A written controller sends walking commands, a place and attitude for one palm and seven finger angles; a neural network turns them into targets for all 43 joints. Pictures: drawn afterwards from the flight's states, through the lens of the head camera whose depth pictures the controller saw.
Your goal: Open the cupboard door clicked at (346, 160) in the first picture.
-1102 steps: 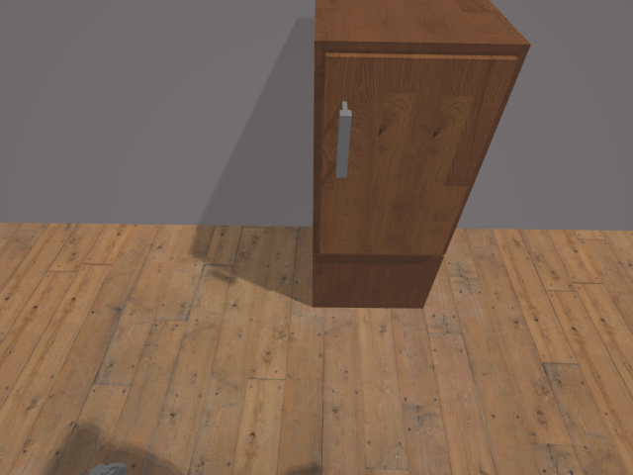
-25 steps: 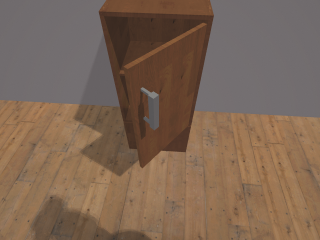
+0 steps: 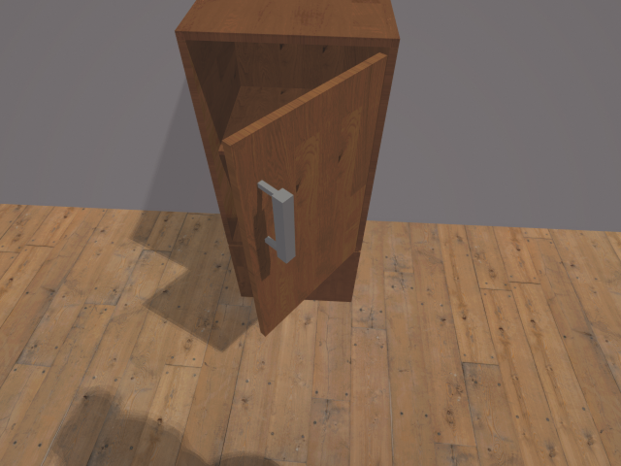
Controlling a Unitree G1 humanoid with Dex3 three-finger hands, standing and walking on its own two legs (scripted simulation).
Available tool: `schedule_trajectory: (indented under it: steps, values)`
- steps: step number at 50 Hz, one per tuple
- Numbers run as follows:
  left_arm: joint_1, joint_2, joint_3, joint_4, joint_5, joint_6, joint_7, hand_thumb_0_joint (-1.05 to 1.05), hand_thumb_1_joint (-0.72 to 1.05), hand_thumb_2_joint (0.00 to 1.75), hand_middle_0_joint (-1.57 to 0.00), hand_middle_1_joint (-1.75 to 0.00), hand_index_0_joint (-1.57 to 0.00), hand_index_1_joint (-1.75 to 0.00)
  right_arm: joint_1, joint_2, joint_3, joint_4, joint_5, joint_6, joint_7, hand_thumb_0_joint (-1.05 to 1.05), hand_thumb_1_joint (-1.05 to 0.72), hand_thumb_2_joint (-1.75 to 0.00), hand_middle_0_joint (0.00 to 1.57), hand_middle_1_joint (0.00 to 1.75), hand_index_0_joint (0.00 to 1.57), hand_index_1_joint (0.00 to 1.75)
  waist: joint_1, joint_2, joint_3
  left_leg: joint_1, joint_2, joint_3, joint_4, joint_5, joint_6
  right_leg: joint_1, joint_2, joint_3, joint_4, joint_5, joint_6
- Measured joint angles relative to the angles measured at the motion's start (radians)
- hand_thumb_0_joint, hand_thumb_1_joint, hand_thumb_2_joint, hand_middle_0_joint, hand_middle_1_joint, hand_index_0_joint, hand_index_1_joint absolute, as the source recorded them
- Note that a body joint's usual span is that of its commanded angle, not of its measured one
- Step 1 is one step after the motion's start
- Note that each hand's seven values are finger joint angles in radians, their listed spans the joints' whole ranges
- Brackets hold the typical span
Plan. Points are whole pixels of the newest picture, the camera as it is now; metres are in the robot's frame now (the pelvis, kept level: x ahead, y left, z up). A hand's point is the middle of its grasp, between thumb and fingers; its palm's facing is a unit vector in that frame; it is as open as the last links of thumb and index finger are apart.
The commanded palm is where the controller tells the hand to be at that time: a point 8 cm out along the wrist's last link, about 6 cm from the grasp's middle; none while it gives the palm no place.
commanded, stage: look to check the result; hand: left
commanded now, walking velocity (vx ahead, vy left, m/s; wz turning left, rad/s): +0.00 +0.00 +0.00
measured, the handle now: (275, 222) +0.49 +0.09 -0.01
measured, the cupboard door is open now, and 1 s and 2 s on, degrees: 51 51 51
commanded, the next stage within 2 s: walk to a spot facing it in 0.48 s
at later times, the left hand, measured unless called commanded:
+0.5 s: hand out of the picture +0.02 +0.15 -0.17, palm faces +0.04 -0.98 -0.18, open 7.3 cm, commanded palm none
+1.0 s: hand out of the picture +0.08 +0.17 -0.18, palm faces -0.10 -0.96 -0.24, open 7.3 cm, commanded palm none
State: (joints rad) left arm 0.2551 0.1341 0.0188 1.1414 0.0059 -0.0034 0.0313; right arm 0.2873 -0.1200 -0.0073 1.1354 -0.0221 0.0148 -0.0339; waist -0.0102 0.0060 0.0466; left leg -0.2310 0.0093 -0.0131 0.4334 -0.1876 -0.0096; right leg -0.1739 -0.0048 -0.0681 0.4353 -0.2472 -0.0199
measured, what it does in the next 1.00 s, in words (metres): stands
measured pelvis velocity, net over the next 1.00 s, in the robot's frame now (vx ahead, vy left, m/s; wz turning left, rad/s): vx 0.01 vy -0.02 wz -0.18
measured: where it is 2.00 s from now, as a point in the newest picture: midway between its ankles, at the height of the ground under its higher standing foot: outside the picture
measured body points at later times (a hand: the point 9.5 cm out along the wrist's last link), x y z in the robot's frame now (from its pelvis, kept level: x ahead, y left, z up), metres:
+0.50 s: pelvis +0.02 -0.01 +0.00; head +0.04 -0.01 +0.45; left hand +0.01 +0.21 -0.16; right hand +0.01 -0.23 -0.16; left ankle +0.03 +0.13 -0.74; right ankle -0.01 -0.10 -0.74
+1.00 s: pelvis +0.01 -0.02 -0.01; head +0.05 -0.04 +0.43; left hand +0.09 +0.22 -0.16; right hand +0.01 -0.26 -0.17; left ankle +0.03 +0.13 -0.74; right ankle -0.02 -0.10 -0.73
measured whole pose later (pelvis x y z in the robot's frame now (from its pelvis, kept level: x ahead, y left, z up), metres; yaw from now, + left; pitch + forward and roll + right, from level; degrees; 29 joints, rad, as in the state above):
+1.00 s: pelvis +0.01 -0.02 -0.01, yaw -10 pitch +0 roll +2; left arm 0.21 0.19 0.09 1.03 0.02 0.06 0.00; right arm 0.22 -0.17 -0.06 1.02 -0.03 0.02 -0.05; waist 0.01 -0.01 0.08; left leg -0.24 0.09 0.15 0.55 -0.30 -0.04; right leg -0.34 0.03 0.00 0.76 -0.44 -0.03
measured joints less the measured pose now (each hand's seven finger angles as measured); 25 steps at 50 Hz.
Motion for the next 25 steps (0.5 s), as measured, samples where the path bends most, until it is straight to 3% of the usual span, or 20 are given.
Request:
schedule_trajectory:
  steps: [25]
  values:
    - [0.004,-0.005,-0.005,0.014,-0.001,-0.006,0.001,0.00,0.91,0.90,-0.20,-0.30,-0.20,-0.30,-0.036,-0.020,0.004,0.011,0.001,-0.003,-0.005,0.01,-0.92,-0.90,0.20,0.30,0.20,0.30,0.005,0.001,0.006,0.044,0.013,0.000,-0.031,-0.014,-0.014,0.044,0.014,0.000,-0.034,-0.012,-0.012]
